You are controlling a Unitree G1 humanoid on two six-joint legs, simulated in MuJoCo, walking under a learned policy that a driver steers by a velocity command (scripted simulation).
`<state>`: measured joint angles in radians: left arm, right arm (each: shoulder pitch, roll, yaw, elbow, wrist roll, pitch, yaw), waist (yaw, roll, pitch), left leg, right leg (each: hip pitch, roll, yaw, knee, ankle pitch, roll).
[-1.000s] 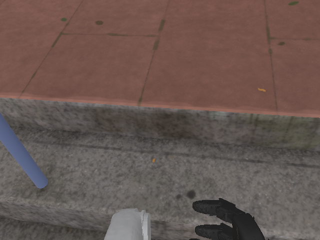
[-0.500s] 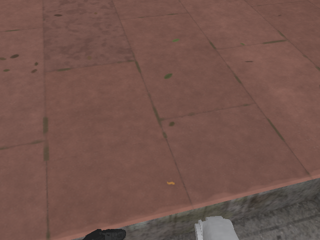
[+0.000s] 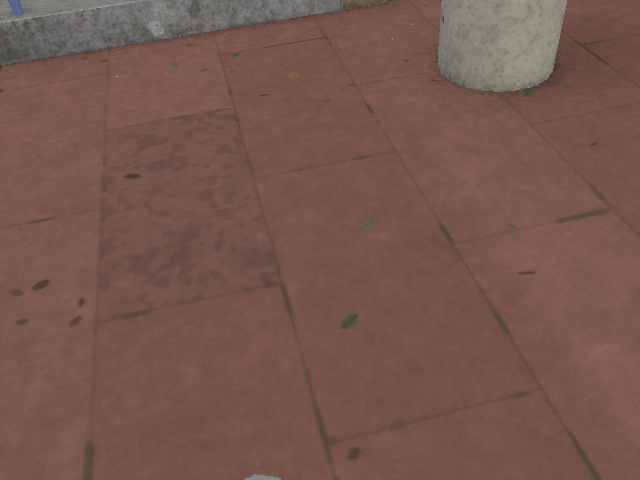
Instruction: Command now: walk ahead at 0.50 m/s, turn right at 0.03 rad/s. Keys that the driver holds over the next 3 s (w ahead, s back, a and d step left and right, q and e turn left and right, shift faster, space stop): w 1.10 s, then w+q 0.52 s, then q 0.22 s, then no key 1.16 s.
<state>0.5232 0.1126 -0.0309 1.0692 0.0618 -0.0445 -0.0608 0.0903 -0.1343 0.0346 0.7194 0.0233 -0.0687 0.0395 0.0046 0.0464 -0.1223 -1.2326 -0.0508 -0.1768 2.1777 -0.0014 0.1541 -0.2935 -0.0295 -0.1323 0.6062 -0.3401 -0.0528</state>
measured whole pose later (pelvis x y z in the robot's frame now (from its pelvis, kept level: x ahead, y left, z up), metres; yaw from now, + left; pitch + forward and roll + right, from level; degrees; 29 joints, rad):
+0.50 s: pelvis +0.29 +0.05 +0.15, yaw -2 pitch +3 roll +0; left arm 0.19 0.20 0.00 0.82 -0.02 -0.08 -0.03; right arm 0.38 -0.19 0.00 1.05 -0.04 -0.08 0.06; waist 0.00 -0.01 -0.13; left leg -0.44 -0.04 0.18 0.74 -0.35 0.13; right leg -0.81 0.03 0.19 1.80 -0.04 -0.21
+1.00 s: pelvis +0.58 +0.01 +0.16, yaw +1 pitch +4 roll -1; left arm -0.04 0.21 0.03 0.78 0.00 -0.10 -0.04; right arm 0.51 -0.20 -0.01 1.06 -0.01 -0.10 -0.01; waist -0.06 -0.01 -0.01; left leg -0.04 0.00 0.02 0.76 -0.45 0.05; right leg -0.50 0.03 -0.09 0.56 -0.13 -0.10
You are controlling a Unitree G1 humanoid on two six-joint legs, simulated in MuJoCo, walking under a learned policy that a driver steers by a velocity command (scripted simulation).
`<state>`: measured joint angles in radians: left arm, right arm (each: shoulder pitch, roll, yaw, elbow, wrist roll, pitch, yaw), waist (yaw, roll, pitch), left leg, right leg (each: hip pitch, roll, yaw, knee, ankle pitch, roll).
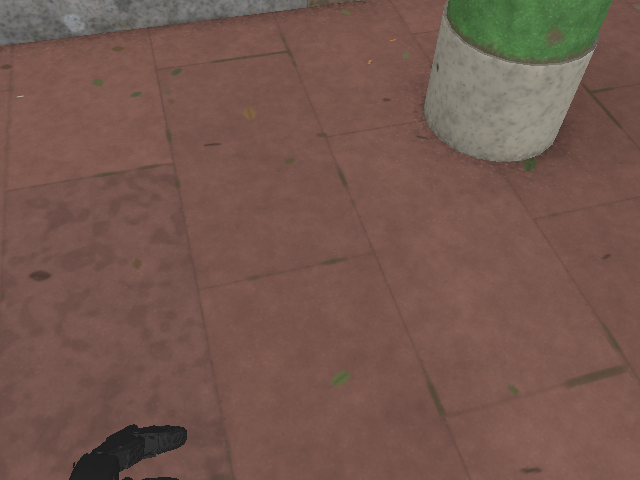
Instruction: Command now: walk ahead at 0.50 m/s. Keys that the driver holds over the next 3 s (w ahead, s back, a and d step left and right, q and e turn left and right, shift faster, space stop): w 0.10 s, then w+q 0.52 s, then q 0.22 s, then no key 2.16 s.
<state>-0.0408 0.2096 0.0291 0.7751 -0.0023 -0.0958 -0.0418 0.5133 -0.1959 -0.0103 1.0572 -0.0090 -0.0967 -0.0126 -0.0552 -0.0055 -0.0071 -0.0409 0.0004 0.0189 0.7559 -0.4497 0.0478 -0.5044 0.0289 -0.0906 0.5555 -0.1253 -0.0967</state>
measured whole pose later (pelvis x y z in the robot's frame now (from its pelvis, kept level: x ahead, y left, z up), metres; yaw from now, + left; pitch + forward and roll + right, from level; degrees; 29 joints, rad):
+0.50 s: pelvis +0.29 +0.04 -0.01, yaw +8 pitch +4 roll -2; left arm 0.35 0.24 0.06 0.93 0.00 -0.06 0.03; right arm 0.04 -0.20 -0.04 0.72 0.01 -0.06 0.05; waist 0.04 0.02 -0.01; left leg -0.57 0.00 0.05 0.63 -0.13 0.13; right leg 0.01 -0.03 -0.20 0.53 -0.50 0.02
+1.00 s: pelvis +0.53 +0.08 +0.00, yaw +25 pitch +5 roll -1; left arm 0.02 0.22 0.05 0.69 0.03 -0.09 0.01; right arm 0.26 -0.28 -0.09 0.69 0.01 -0.02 -0.03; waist -0.04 0.03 0.00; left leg -0.35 -0.14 -0.20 0.92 -0.56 0.03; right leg -0.52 0.06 0.03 0.52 -0.08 -0.03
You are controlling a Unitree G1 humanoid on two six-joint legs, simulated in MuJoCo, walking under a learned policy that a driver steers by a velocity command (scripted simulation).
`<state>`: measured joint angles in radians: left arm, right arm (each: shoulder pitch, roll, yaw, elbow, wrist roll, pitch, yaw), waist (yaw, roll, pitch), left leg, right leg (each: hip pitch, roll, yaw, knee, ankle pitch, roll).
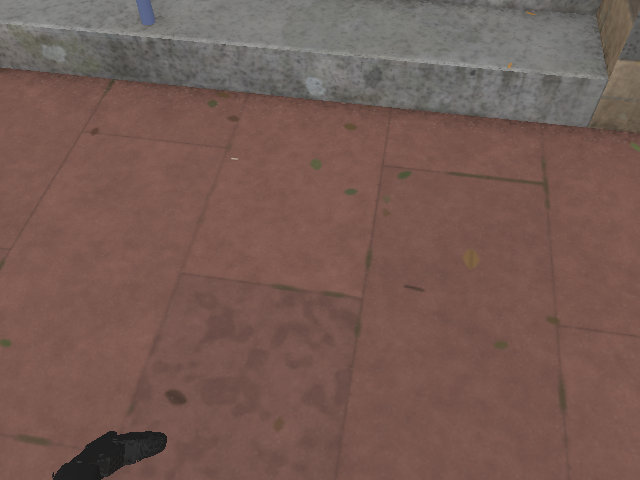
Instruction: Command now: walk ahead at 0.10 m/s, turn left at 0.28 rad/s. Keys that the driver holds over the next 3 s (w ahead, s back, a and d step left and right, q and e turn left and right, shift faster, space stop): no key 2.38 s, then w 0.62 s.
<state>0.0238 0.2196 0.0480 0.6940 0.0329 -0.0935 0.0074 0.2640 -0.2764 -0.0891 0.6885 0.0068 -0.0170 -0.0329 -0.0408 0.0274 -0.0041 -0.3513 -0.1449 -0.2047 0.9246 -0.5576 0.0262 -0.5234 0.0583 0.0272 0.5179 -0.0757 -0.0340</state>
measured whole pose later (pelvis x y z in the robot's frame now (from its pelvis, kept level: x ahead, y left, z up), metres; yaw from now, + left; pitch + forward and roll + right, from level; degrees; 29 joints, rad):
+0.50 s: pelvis +0.05 +0.02 +0.01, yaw +1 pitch +0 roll +0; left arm 0.21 0.20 0.04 0.80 0.01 -0.01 0.01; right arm 0.28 -0.17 -0.04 0.74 -0.02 -0.01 -0.02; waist 0.02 -0.01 -0.01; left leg -0.26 0.00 -0.05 0.62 -0.36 -0.02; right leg -0.38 0.01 0.03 0.58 -0.20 0.01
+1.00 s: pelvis +0.07 +0.02 +0.01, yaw +1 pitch -1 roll +0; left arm 0.17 0.18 0.05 0.89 0.00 0.00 0.04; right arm 0.32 -0.17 -0.05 0.84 -0.01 -0.02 -0.04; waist 0.00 0.00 0.02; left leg -0.20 -0.01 -0.04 0.60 -0.39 -0.01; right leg -0.35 0.00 0.04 0.61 -0.25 0.01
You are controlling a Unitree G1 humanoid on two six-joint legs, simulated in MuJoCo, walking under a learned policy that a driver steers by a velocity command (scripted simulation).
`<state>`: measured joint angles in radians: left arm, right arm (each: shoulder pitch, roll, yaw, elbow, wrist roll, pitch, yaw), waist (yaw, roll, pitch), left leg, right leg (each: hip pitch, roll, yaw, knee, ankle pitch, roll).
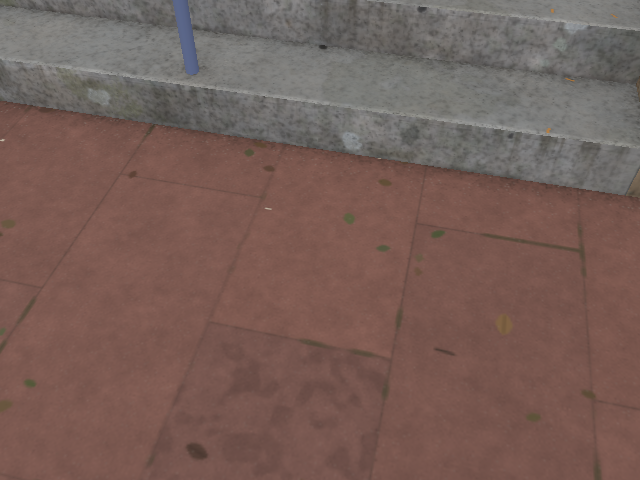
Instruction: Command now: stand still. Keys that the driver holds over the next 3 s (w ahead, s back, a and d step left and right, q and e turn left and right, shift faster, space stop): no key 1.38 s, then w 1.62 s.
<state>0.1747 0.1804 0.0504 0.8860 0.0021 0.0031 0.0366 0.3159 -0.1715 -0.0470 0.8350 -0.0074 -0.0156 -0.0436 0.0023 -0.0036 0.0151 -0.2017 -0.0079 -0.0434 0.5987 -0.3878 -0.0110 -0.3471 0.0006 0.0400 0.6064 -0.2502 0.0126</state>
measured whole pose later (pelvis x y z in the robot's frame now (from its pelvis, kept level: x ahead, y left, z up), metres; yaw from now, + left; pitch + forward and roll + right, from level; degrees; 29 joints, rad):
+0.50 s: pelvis +0.00 +0.00 +0.00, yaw +0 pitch -1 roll +0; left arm 0.19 0.18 0.05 1.04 0.00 0.02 0.05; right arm 0.36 -0.15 -0.03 0.98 0.00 -0.02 -0.05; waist 0.01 0.00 0.04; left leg -0.16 -0.01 -0.03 0.54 -0.36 -0.01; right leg -0.31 0.00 0.05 0.55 -0.22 0.02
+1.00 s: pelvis +0.00 +0.00 +0.01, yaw -1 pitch -1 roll +0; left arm 0.20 0.17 0.03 1.09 -0.01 0.02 0.05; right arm 0.37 -0.14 -0.01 1.06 0.00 -0.02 -0.04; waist 0.01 -0.01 0.04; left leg -0.15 -0.01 -0.02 0.52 -0.35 -0.01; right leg -0.30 0.00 0.06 0.54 -0.21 0.02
